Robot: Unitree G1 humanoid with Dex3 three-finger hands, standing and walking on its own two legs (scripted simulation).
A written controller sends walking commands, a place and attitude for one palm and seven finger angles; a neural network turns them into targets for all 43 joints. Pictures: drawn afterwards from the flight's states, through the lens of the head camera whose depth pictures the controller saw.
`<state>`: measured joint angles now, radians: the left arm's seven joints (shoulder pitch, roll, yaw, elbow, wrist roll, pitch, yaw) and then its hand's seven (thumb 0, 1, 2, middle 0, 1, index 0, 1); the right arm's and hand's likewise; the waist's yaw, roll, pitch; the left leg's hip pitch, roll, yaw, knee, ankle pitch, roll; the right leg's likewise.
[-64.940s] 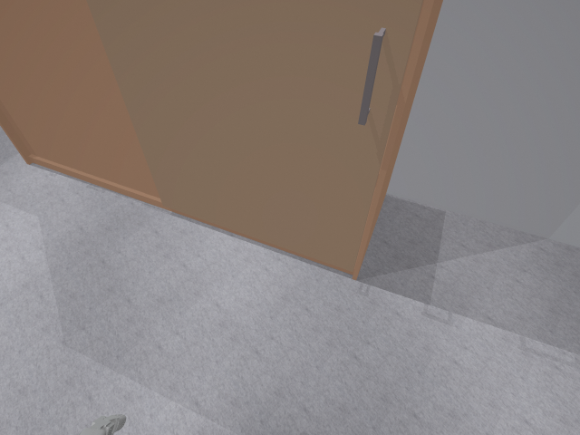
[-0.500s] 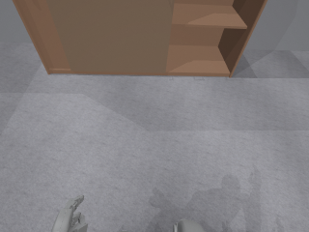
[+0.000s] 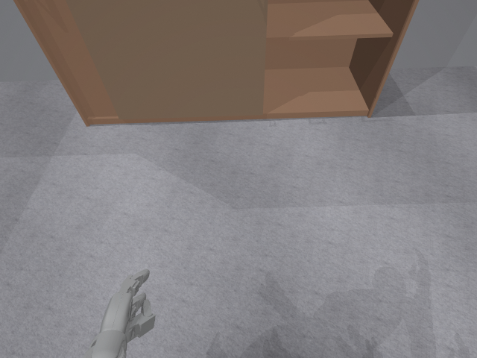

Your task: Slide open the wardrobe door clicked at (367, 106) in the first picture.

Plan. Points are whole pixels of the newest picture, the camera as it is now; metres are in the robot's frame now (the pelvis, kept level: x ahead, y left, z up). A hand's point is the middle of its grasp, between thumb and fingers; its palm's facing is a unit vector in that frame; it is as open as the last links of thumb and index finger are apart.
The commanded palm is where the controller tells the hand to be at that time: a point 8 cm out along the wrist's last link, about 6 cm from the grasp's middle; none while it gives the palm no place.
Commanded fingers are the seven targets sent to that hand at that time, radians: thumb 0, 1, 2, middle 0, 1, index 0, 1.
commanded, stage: stop stepping back and stand still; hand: right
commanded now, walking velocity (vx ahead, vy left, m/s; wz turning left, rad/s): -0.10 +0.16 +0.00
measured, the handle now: out of the picture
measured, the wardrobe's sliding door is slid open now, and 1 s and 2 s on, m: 0.68 0.68 0.68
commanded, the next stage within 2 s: let the arm hang, fingers relaxed in 0.18 s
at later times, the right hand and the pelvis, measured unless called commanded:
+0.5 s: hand out of the picture +0.12 -0.18 -0.13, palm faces -0.06 +0.96 -0.28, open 7.4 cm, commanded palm none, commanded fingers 0.00 -0.90 -0.90 0.20 0.30 0.20 0.30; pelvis -0.03 +0.01 -0.01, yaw +0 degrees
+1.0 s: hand out of the picture +0.01 -0.21 -0.16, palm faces -0.07 +0.95 -0.30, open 7.3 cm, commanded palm none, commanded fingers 0.00 -0.90 -0.90 0.20 0.30 0.20 0.30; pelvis -0.04 +0.01 +0.01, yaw +2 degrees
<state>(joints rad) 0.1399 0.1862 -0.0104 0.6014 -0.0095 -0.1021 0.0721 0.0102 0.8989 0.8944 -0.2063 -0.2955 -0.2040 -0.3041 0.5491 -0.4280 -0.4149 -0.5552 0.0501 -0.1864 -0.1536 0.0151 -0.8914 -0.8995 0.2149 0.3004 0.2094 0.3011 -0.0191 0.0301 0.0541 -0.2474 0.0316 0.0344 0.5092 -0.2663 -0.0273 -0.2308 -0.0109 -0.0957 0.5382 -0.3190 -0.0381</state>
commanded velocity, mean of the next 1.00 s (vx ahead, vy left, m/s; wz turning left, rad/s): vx -0.01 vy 0.02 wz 0.00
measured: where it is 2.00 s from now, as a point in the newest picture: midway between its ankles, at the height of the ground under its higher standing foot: outside the picture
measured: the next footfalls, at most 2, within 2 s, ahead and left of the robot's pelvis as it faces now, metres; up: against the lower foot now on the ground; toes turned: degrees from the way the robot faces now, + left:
none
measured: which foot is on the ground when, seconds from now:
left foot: down 0.00-1.00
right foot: down 0.00-1.00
